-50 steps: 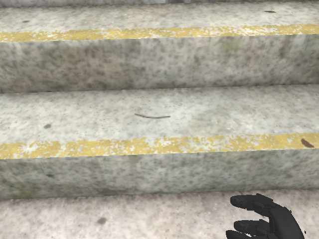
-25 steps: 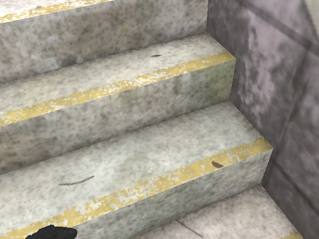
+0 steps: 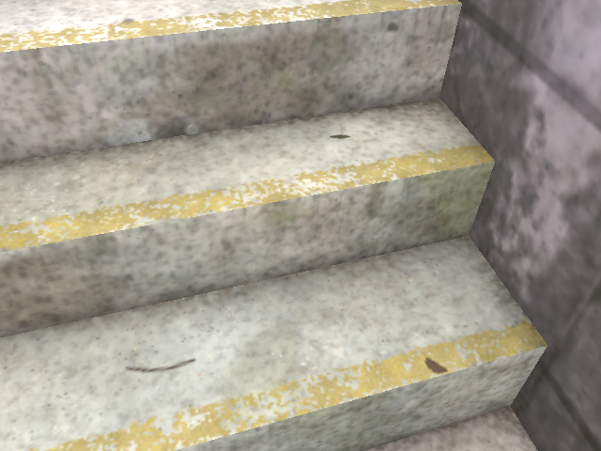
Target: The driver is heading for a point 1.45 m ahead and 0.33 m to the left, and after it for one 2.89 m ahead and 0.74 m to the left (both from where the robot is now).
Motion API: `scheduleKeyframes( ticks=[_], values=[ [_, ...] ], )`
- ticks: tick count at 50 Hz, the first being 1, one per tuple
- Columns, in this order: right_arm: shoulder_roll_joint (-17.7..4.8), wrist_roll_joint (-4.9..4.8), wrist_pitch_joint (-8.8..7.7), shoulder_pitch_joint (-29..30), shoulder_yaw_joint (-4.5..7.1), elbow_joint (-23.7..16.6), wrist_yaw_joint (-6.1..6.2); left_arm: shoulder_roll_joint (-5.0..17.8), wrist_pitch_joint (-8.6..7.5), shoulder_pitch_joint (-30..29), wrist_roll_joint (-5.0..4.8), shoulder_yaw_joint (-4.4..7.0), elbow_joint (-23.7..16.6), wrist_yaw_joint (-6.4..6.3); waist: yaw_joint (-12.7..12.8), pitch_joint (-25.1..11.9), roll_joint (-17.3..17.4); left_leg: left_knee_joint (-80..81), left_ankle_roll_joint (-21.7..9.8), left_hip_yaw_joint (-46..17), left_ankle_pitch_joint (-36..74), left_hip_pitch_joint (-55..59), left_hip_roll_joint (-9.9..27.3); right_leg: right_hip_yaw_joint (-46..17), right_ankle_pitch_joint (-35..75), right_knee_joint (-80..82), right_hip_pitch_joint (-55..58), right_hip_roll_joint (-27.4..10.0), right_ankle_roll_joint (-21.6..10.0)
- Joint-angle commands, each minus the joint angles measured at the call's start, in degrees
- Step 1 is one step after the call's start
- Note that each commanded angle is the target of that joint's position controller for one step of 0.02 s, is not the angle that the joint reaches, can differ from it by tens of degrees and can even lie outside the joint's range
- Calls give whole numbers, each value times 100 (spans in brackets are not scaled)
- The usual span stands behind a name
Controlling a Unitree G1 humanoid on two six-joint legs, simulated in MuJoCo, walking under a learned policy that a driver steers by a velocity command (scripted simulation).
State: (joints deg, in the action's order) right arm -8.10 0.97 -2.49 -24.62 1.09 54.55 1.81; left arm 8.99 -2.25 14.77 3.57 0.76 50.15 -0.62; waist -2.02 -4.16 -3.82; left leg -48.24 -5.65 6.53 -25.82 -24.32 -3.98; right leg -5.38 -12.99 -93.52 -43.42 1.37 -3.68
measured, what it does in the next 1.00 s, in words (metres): climbs: right foot 0.19 m higher, then left foot 0.21 m higher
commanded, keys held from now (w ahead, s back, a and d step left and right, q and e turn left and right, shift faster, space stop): w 1.00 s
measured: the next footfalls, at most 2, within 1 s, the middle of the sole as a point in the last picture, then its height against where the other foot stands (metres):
right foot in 0.36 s outside the picture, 0.19 m higher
left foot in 0.92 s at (251, 356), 0.21 m higher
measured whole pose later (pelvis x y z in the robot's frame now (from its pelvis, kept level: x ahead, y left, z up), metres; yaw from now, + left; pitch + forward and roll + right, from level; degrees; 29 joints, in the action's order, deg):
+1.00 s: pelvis +0.45 +0.00 +0.30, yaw +1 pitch +5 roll +3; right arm -4.4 1.8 -0.3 -2.9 -2.2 44.1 3.7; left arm 7.1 -8.1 27.9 0.8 2.9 59.8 0.9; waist 1.1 -4.8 -1.5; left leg -80.1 -7.7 10.7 -36.5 -50.3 -1.0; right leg -1.3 1.0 -62.4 -25.6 -3.8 -8.2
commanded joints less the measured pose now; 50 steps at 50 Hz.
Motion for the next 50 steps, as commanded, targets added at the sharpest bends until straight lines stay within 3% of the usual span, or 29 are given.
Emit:
scheduleKeyframes(
  ticks=[1,9,12,14,15,17,18,19,20,21,23,26,27,28,29,30,31,36,37,38,41,42,43,45,46,47,48,49,50],
  values=[
    [-475,-65,-364,123,95,-118,1,-69,-99,-1184,86,-109,-1294,91,304,1319,489,3714,-653,-3857,-2023,357,2064,289,501,-2332,-2959,-330,81],
    [-222,2,-625,-866,127,329,-102,-657,93,-2352,-164,-225,-2129,-42,21,1329,657,3865,-723,-2383,-406,1869,1838,453,-300,-3893,-4868,-451,-483],
    [-90,-126,-576,-1060,113,402,27,-544,191,-3202,-201,-287,-2708,30,-151,1439,519,4695,-631,-1693,692,1320,1390,1260,-448,-1567,-3679,-776,-352],
    [-332,-169,-483,-1274,206,375,208,-676,233,-3509,-418,-416,-2881,115,-473,1226,817,5732,-736,-1318,2964,1437,1531,1789,-1068,754,-2017,-806,-459],
    [-223,-194,-436,-889,151,246,234,-770,269,-2756,-495,-411,-2453,160,-202,525,810,5324,-727,-661,4766,1151,1298,2364,-1066,1584,-277,-385,-576],
    [-1200,-304,-661,-945,338,84,134,-332,329,-930,-520,-95,-1758,1,592,-1198,1463,3104,-800,-585,11387,2144,1861,2268,-1486,1835,1828,426,-648],
    [-1619,-479,-833,-580,476,-14,-53,177,316,-1,-405,72,-1633,-53,1119,-1826,1783,1872,-726,-578,11419,2644,1965,1800,-1439,3025,2563,448,-715],
    [-1612,-554,-953,-457,547,-208,-239,578,305,425,-270,283,-1351,-125,1251,-2222,1850,635,-661,-803,10376,1848,1634,698,-1777,3525,3547,243,-789],
    [-1099,-530,-1000,-284,475,-511,-442,1107,299,649,-85,494,-1184,-222,1252,-2082,241,-1418,-371,-1111,8257,-140,748,-2392,-3907,5264,4137,-1052,-1412],
    [-921,-144,-987,611,592,-746,-512,1330,401,452,-138,640,-1073,-269,1413,-1892,-587,-4689,-286,-1466,3118,-1044,-268,-4828,-5150,7631,3483,-1669,-1605],
    [151,215,-888,1017,335,-1690,-410,873,107,-836,-268,559,-731,-174,320,-875,159,-7739,-133,-1820,3166,-2615,-132,-4034,-4530,7570,2428,-1901,-1150],
    [948,152,-625,1044,-160,-1982,-217,-373,-209,-133,-88,173,432,-84,-313,472,881,-8459,-342,-1828,3059,-3822,6,-1112,-959,6843,1453,-1434,-687],
    [926,37,-523,960,-200,-1943,-162,-514,-275,57,-91,99,612,-63,-356,646,806,-8285,-273,-1885,2804,-4091,19,-639,-337,6930,1401,-1379,-618],
    [-583,-477,-46,1373,52,-2034,-677,-426,-278,-742,368,-208,403,635,-416,837,1288,-7161,-1255,-2299,3253,-3968,248,-405,-389,7590,129,-1267,-466],
    [-532,-342,141,1138,96,-1945,-771,270,-314,-1156,162,39,422,659,-639,820,-60,-8166,-1240,-1931,2290,-4183,31,-289,-461,7999,164,-1299,-953],
    [828,-151,-53,1237,-197,-1739,-204,239,-519,36,-263,158,824,173,-408,661,45,-8888,-524,-1483,2400,-4724,-191,12,-419,7476,1470,-1409,-819],
    [1174,-226,-137,1735,-371,-1922,78,20,-630,814,-331,10,1158,90,-131,868,150,-9799,-405,-1457,1893,-5730,-109,-134,-241,7636,1865,-1471,-743],
    [568,-31,-33,3399,-414,-2647,117,273,-778,1284,-433,55,1296,-54,109,733,503,-7291,-196,-329,1887,-5465,572,303,-894,8574,2190,-1095,-337],
    [-341,-65,600,3422,-349,-2547,-465,365,-233,1262,623,-181,1371,504,-15,-1221,-748,-7543,-866,-1014,2306,-6178,262,-370,-466,7823,2219,-1027,-1287],
    [-379,-4,934,3511,-332,-2472,-622,680,-45,1239,616,-115,1365,891,18,-442,-576,-7319,-912,-717,1090,-6817,461,-257,62,8281,2475,-1511,-1588],
    [254,329,918,3651,-634,-2027,-549,327,-77,2124,94,-290,1656,813,264,-928,-277,-6305,-1018,-422,474,-6643,777,-106,1360,8616,4047,-1794,-1574],
    [1083,203,294,3889,-699,-1967,-275,634,-368,2472,-631,206,1394,-186,866,-483,604,-5088,-483,1074,307,-4860,676,470,820,9454,4361,-1531,-949],
    [1333,-79,6,3835,-813,-1821,-174,613,-494,2125,-661,122,1342,-490,702,-310,311,-3657,-339,894,-87,-3110,650,645,1928,9444,3311,-1352,-827],
    [755,-364,-33,2582,-594,-1409,0,891,-670,2170,-543,128,1243,-493,155,-1276,-299,-2944,-241,1202,-1566,-964,-334,1160,8798,7662,3862,-1502,-1155],
    [209,-181,18,1502,-374,-1369,83,1027,-766,1780,-532,213,1028,-317,-473,-1774,-1105,-2431,-401,487,-1894,-197,-353,1141,10625,6192,4121,-1644,-1196],
    [-575,68,75,329,-72,-1169,193,997,-879,951,-630,305,549,-118,-1024,-2060,-681,-1483,-986,-1926,-1963,900,747,1116,9762,4492,2511,-1313,-811],
    [-1077,255,275,-486,98,-932,384,980,-965,427,-520,389,225,231,-1379,-2057,774,1055,-1563,-4928,-3618,1524,1403,855,5953,2628,1018,-591,-837],
    [-1458,221,358,106,323,-833,455,445,-894,-400,-162,440,-159,423,-1223,-1302,1735,3256,-1830,-7027,-3883,1237,1828,158,1522,-400,-698,191,-698],
    [-1411,78,224,951,393,-813,332,-161,-753,-636,157,323,-678,361,-589,-674,945,3247,-1456,-6695,-3684,570,2073,-556,1097,-2657,-1636,175,-547]
  ],
)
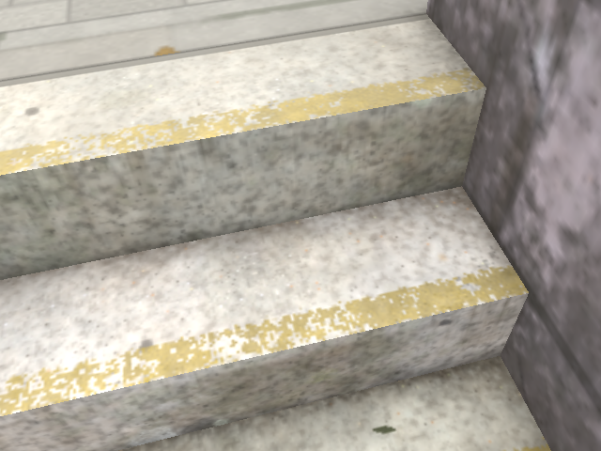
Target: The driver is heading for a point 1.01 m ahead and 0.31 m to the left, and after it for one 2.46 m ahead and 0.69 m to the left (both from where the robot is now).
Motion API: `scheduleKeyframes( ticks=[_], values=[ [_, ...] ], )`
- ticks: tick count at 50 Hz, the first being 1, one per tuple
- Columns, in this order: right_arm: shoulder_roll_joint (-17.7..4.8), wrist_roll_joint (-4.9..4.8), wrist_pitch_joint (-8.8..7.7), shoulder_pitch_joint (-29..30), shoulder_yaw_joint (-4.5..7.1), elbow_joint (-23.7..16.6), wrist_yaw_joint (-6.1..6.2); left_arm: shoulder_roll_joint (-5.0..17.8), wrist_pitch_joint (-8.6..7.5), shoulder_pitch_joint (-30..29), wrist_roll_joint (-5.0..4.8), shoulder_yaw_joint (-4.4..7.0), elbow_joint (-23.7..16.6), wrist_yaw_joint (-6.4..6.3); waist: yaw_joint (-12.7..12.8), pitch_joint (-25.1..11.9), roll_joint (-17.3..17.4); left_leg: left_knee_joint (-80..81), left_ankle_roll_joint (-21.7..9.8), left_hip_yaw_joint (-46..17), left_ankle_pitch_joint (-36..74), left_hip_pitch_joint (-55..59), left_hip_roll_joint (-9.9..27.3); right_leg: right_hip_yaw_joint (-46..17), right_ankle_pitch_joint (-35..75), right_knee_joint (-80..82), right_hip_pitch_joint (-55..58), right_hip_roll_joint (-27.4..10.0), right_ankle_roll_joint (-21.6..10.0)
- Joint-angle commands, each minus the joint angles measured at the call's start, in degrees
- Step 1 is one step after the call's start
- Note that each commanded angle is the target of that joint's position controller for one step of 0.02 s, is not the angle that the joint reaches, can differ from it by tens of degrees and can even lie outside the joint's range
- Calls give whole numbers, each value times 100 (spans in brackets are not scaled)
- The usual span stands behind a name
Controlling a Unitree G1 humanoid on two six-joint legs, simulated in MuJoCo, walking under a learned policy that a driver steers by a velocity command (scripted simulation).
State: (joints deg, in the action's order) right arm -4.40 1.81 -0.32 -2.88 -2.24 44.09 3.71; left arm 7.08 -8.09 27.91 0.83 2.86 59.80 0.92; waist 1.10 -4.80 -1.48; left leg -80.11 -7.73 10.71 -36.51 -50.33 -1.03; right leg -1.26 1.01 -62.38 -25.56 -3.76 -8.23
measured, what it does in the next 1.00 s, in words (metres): climbs, turning left: right foot 0.19 m higher, then left foot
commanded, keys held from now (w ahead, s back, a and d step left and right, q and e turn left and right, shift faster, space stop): w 0.42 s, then w+q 0.02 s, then q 0.34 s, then w+q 0.22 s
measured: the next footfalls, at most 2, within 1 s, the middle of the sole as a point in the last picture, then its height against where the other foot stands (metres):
right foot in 0.42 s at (422, 436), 0.19 m higher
left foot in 0.92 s outside the picture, level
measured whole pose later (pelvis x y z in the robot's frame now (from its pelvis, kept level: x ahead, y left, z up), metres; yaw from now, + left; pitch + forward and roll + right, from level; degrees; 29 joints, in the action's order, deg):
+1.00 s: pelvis +0.32 -0.02 +0.32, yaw +15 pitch +5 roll -1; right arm -12.0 3.8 -4.8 -20.9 4.2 59.8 -1.1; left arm 12.6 -3.7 -1.1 3.1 1.9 45.5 4.0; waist -4.6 -6.8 -1.2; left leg -39.3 -6.5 -3.4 -25.6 -21.3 -3.2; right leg 2.4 -18.9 -67.3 -36.8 -4.6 -4.1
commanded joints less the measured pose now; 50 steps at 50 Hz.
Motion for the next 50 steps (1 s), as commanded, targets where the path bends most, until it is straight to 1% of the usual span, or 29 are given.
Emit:
scheduleKeyframes(
  ticks=[1,3,4,8,9,10,11,12,13,14,17,18,19,20,21,22,23,24,25,26,27,29,33,39,42,45,47,48,50],
  values=[
    [-1431,-71,-195,-850,682,456,20,-352,-92,-2208,439,-51,-2176,104,-424,184,365,6092,-981,-6179,-2113,2411,1792,-840,-163,-6458,-3980,667,-89],
    [-152,-56,-451,-804,384,1119,-177,-673,161,-1600,349,-261,-2328,-146,384,1022,-179,5525,-311,-3901,-72,1423,1432,-941,-241,-6458,-4231,531,-85],
    [11,-33,-537,-865,345,1306,-262,-716,276,-1122,232,-300,-2256,-260,660,1056,-83,5508,-94,-3027,702,1402,1252,-969,-420,-6043,-4170,486,-1],
    [-523,-113,-797,-1343,410,1499,-296,-271,495,-1840,-104,-271,-2391,-463,434,1033,239,6250,-367,-1619,2965,1761,1089,-72,-590,-5187,-3863,626,100],
    [-570,505,-486,-1580,398,1474,-659,152,638,-2646,-46,-373,-2425,215,168,-438,788,5920,-587,-1853,3235,2931,958,-469,-745,-5599,-4951,586,-512],
    [-846,-136,-756,-2030,572,1499,-370,-390,558,-2806,18,-279,-2709,-271,77,983,435,6548,-442,-1777,2808,3501,1204,-117,-1258,-5699,-5391,600,-90],
    [-251,677,-374,-3014,290,1995,-677,-135,714,-3313,79,-583,-2630,201,-259,-493,515,5813,-666,-2414,3073,4525,1251,-788,-1317,-6435,-6821,675,-762],
    [-316,728,-275,-3487,279,2143,-785,-257,705,-3179,-2,-568,-2490,275,-208,-48,528,5770,-522,-2088,3244,5525,1338,-912,-1299,-6488,-7832,672,-931],
    [-1059,-116,-632,-2982,615,1656,-445,-825,555,-3739,77,-570,-2996,-167,-249,1112,515,7170,-238,-1663,2082,4653,1417,231,-2517,-6107,-7021,639,-297],
    [-189,798,-311,-3364,199,2219,-864,-79,861,-4174,-13,-657,-3015,127,-204,-535,221,6410,-434,-2065,2721,4713,1291,-283,-864,-5215,-7028,309,-877],
    [-1055,332,-222,-2524,351,1988,-1286,-108,1455,-5119,37,-808,-3228,415,221,-204,1061,8124,-1113,-1392,6318,1793,1607,823,-1973,-3065,-3286,222,-576],
    [-1481,-27,-346,-2427,470,1868,-1180,-78,1446,-4883,107,-762,-3102,536,602,-946,1060,7381,-1130,-1032,9957,2487,1417,1317,-1843,-2371,-2237,571,-223],
    [-1824,-505,-641,-2036,725,1250,-333,-169,917,-2242,-31,-546,-2071,-50,538,-747,533,6644,-664,-514,10868,3721,1220,1661,-2600,-1638,-868,602,-100],
    [-2165,-702,-782,-2557,757,1580,-94,-21,671,-1382,-325,-458,-1586,-288,813,-1230,740,5480,-465,-707,11528,4275,1259,1584,-2457,-479,-31,909,-10],
    [-2136,-646,-935,-2262,806,1352,-78,268,514,-908,-339,-344,-1270,-449,807,-1270,487,4303,-32,-919,11685,4592,1348,1116,-1490,1008,601,959,10],
    [-207,420,-790,-2391,228,1415,-1048,667,919,-821,-121,-453,-1146,-236,682,-3616,-1294,1888,455,-1353,5670,2007,731,-1910,5394,1805,3803,-705,-1626],
    [-869,-13,-559,-3391,622,1786,-1388,969,1053,219,367,-213,-1285,236,1024,-3136,-1501,-1859,565,-2740,2752,1226,-619,-5325,3246,3689,2605,-1891,-2445],
    [-905,-322,-584,-2206,789,1009,-817,866,782,-1667,-83,10,-1231,-451,55,-1914,701,-2428,905,-2222,2446,2109,-266,-3571,2653,3562,1201,-1551,-1702],
    [-702,-210,-458,-2029,758,792,-518,682,612,-2352,-63,-28,-1265,-681,-316,-1323,1139,-2354,921,-2142,2855,1685,-199,-2904,1341,3163,610,-1486,-1371],
    [-558,-343,-307,-1859,628,1187,-725,566,467,-2942,-33,-210,-1339,20,56,-619,-952,-3626,667,-2797,2428,-253,-220,-2602,1477,3320,228,-1576,-1467],
    [-688,-302,-232,-1571,606,1024,-704,-11,390,-2957,16,-393,-993,243,-115,-625,108,-3505,491,-2866,2588,-27,-13,-2313,679,3634,-316,-1501,-1047],
    [-254,-283,-149,-1987,438,1214,-590,-556,283,-3429,88,-552,-971,358,-649,-526,569,-2133,317,-2718,2626,46,321,-950,-416,3769,-977,-881,-375],
    [-578,-144,-73,-1087,383,712,-617,506,303,-3352,268,-168,-1381,261,-461,-834,-3,-2409,699,-1536,1919,226,417,432,-297,4382,-634,-684,-522],
    [-1037,37,33,-811,551,570,-566,803,-63,-4027,150,-28,-2240,240,-429,-171,159,950,1068,-1606,2015,1376,920,734,-1280,4684,88,-951,-40],
    [-1214,141,-8,-1607,660,850,-568,1239,212,-3015,176,114,-1648,260,-278,93,-546,1910,842,-1403,1246,1589,814,-179,-2820,5120,813,-1984,-493],
    [-1034,-31,-276,-1669,666,1348,-735,1069,584,-3046,142,-1,-1765,187,-49,26,130,5756,627,-264,1517,2755,-42,549,-3315,3878,1271,-1193,-455],
    [-1218,157,-529,-2542,777,1597,-492,311,592,-3125,370,-131,-1745,285,-314,-267,928,5647,-544,-2617,1543,4314,777,1040,-2710,1279,-830,-791,64],
    [-1960,69,-527,-2822,927,1574,-361,318,411,-3615,306,-224,-2064,329,-987,74,1985,6485,-1777,-5817,-610,5082,1746,645,-2609,-124,-3486,198,566],
    [-1568,339,-535,-2935,770,1815,-469,137,243,-3760,143,-326,-1698,383,-1138,491,1423,6145,-1548,-5908,678,4849,1531,-877,-2015,-4732,-5006,715,238]
  ],
)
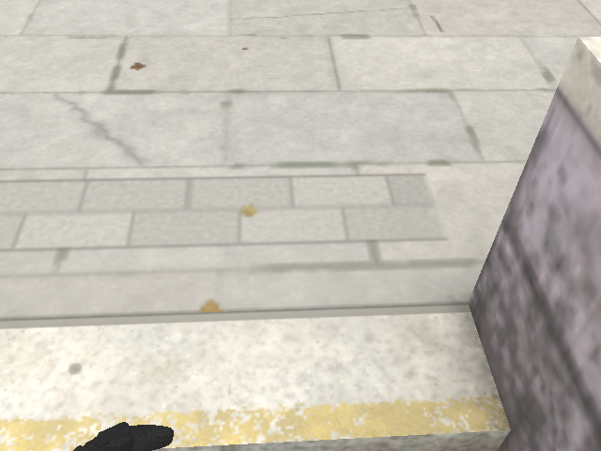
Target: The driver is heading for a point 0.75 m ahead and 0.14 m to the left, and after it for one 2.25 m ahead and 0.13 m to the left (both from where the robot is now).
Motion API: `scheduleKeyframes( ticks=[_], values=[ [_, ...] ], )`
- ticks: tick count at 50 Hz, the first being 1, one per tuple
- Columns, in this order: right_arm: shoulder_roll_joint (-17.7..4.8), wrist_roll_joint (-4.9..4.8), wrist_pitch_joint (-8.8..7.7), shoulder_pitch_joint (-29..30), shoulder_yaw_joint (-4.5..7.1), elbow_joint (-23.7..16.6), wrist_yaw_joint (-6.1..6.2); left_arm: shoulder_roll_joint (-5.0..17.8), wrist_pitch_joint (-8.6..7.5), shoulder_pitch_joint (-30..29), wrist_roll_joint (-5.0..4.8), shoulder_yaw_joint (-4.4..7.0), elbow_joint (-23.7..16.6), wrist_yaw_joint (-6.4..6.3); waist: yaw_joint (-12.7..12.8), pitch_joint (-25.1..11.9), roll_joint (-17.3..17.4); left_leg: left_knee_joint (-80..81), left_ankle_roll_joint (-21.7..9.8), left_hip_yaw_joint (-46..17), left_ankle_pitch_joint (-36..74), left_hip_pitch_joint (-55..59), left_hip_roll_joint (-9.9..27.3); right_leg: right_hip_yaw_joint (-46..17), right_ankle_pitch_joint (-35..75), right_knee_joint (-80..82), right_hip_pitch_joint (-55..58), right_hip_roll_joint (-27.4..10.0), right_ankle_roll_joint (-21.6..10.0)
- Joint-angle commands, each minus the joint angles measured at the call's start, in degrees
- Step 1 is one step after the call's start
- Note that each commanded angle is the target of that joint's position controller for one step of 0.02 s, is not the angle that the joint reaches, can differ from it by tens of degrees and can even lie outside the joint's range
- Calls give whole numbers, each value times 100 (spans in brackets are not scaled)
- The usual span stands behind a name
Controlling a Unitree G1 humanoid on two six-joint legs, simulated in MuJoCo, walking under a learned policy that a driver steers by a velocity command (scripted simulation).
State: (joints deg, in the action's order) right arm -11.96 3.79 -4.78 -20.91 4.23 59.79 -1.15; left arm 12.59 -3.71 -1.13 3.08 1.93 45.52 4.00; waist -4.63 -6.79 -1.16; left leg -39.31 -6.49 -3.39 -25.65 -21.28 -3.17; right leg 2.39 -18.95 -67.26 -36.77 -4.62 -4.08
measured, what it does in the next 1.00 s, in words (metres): climbs, turning left: right foot 0.19 m higher, then left foot 0.21 m higher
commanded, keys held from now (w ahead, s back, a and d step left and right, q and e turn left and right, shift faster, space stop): w+q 0.72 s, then w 0.26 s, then w+e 0.02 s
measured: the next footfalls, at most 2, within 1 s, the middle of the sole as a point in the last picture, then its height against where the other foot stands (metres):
right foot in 0.32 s outside the picture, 0.19 m higher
left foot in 0.88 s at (117, 403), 0.21 m higher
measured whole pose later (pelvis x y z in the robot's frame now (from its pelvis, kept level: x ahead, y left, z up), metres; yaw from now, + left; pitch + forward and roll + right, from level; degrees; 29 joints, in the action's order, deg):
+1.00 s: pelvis +0.40 +0.12 +0.26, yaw +29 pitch +8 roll +3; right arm -10.0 2.4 -0.6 6.8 -3.6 45.5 -5.1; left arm 6.9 -7.5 29.6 5.2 -0.8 65.8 8.2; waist 2.2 -6.8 -1.9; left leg -81.0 -6.1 11.7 -30.4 -59.0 0.9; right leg -2.8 1.7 -53.5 -12.3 -11.8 -3.0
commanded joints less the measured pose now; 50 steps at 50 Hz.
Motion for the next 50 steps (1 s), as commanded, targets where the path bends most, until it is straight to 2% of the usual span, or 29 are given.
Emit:
scheduleKeyframes(
  ticks=[1,2,4,6,10,12,13,14,15,16,17,18,19,20,22,24,30,34,37,39,40,42,44,45,46,47,48,49,50],
  values=[
    [-553,128,-29,-1290,11,350,-70,-98,-184,-698,-75,-145,-31,67,-370,637,785,1740,-1350,-4048,-244,1753,1434,-1309,241,-5303,-4166,919,-413],
    [-496,15,51,-1233,-94,342,-149,-56,-215,-639,39,-182,-7,94,-227,530,38,1559,-1220,-3367,211,1466,1176,-1043,708,-4705,-4086,847,-588],
    [-78,-96,163,-692,-299,112,-185,-130,-220,-628,260,-288,96,90,96,363,322,1486,-1223,-3113,381,1004,1044,-649,525,-5147,-3900,600,-626],
    [80,-33,98,-1220,-452,232,-87,-101,-242,-599,219,-372,152,-19,-31,432,993,1535,-1375,-3470,488,1346,1259,-664,-90,-6389,-4641,585,-589],
    [4,210,-135,-2262,-561,822,45,-72,-198,-1991,143,-525,-834,-148,-320,492,794,1389,-703,-2973,1968,1890,1421,-789,-1582,-6337,-5696,309,-762],
    [-201,26,-195,-1326,-466,379,-55,-127,-70,-3087,173,-567,-1705,-289,73,383,584,2760,-539,-2336,1444,-1282,737,157,-1133,-2215,-2286,-87,-676],
    [-885,-230,-59,-1120,-342,326,-244,-580,276,-3216,15,-768,-2014,-128,570,380,1144,4084,-1192,-2655,2534,-3661,1030,662,-2049,-1476,603,336,-4],
    [-1329,-310,-104,-553,-288,96,-401,-512,392,-2472,-189,-686,-1734,110,939,615,1510,3792,-1411,-2665,5769,-3637,1549,904,-1422,-2207,990,644,196],
    [-1657,-415,-169,91,-122,-225,-488,195,396,-564,-215,-407,-907,106,1472,-264,1528,2630,-1107,-1987,8864,-1647,1523,804,16,-1548,1058,955,157],
    [-1340,-409,-253,74,-111,-300,-583,1029,332,934,-118,-29,-345,0,1854,-1170,736,537,-789,-1514,10441,-576,866,149,170,565,2001,1109,-144],
    [25,156,-345,-1001,-521,-228,-703,1175,213,2455,-125,-8,300,-119,1415,-3483,-1105,-1874,-577,-1792,7989,-2450,205,-3411,450,2041,5321,-383,-1803],
    [230,181,-181,-977,-465,227,-806,1303,378,3408,201,-27,357,-127,1848,-2854,-2030,-4846,-350,-1937,3107,-3326,-591,-6905,-1786,4370,4214,-1717,-2557],
    [-25,-95,-108,138,-326,137,-738,1360,250,3039,57,-6,631,-146,1781,-760,-1210,-6448,-338,-1431,3276,-4784,-203,-6224,-4857,4655,2963,-1306,-1655],
    [14,-295,-50,272,-346,35,-591,1234,161,2272,-185,3,786,-154,1200,-23,-1165,-6806,-350,-823,3277,-4983,62,-5037,-4377,4176,1831,-1317,-1549],
    [172,-87,52,766,-419,-201,-487,-457,178,1452,-129,-336,1107,-203,624,27,-20,-7473,-786,-876,2631,-4988,234,-3609,-2711,3768,1339,-1354,-1234],
    [548,-159,250,880,-546,-358,-448,-1060,85,653,-60,-490,1288,-274,213,345,168,-7710,-968,-955,1918,-5137,278,-2567,-1826,4279,836,-1114,-931],
    [248,-348,424,1740,-698,-807,-571,-427,-204,1209,426,-460,1664,-256,69,679,-110,-9061,-1118,-203,1587,-6269,568,-341,-1231,5663,1304,-1029,-551],
    [411,-408,358,2966,-932,-1403,-436,-197,-173,2838,668,-559,2144,-245,632,668,-97,-8721,-1340,-88,1484,-7803,827,-32,-376,5991,3209,-1351,-726],
    [197,-257,423,4267,-936,-2135,-451,-180,-173,3709,774,-548,2315,-206,1048,607,-266,-7361,-1268,702,1683,-7383,1311,367,-166,6564,3436,-1319,-779],
    [321,-111,627,4826,-1032,-2443,-507,-255,-65,3988,684,-604,2379,-91,1035,579,-356,-6097,-1200,1053,1952,-6467,1444,558,289,7005,3083,-1418,-915],
    [336,-90,799,5276,-1100,-2645,-503,-205,-16,3921,438,-573,2439,66,973,745,-442,-5585,-1168,850,713,-5760,1347,560,660,7311,2603,-1450,-853],
    [311,12,927,4960,-1081,-2558,-647,49,-157,3606,136,-563,2288,222,555,668,-774,-5079,-1058,1517,270,-4477,982,929,2985,7236,2594,-1478,-1102],
    [236,-164,689,3865,-951,-2319,-692,608,-428,3640,50,-404,2093,276,72,120,-1312,-3913,-847,1725,-120,-3340,300,1274,8175,6131,4139,-1460,-951],
    [64,-175,600,3260,-867,-2186,-614,814,-499,3632,54,-331,1993,253,-140,-294,-1505,-3276,-855,1459,-103,-2400,127,1103,9659,5592,4545,-1578,-753],
    [-140,-455,537,2518,-853,-2002,-503,689,-604,4378,312,-296,2101,305,-29,-1457,-1019,-3523,-951,466,1094,-97,258,757,10099,4390,3039,-1332,-447],
    [-534,-357,610,1296,-692,-1569,-441,966,-614,3979,340,-153,2021,338,-676,-1730,-710,-2385,-1022,-546,1132,1447,536,409,8028,3091,1726,-995,-245],
    [-1169,-165,604,-270,-502,-908,-336,496,-572,3531,409,-167,1721,498,-961,-1900,628,-415,-1391,-2682,629,2846,1398,-11,3332,1215,-315,-220,-56],
    [-1588,-15,508,-1052,-202,-522,-251,353,-376,3340,110,15,1770,512,-857,-2134,805,922,-1127,-4401,449,1891,1888,-1038,2083,-1893,-118,276,-45],
    [-1575,5,265,-865,-129,-243,-228,-2,-385,3311,72,86,1769,427,-454,-1392,1301,952,-574,-4041,373,1002,1905,-2018,2352,-3458,-741,466,-103]
  ],
)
